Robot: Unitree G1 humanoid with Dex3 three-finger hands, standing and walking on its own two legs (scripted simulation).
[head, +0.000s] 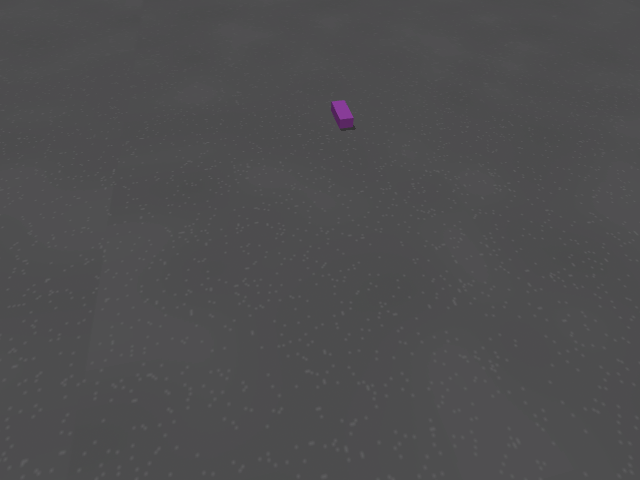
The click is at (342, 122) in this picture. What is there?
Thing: lying carton
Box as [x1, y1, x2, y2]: [331, 100, 353, 128]
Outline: 332,101 331,111 339,128 352,126 353,117 344,100
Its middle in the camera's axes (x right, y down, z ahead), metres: +0.13 -0.71 +2.23
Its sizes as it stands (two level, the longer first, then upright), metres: 0.187 0.078 0.057
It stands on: the floor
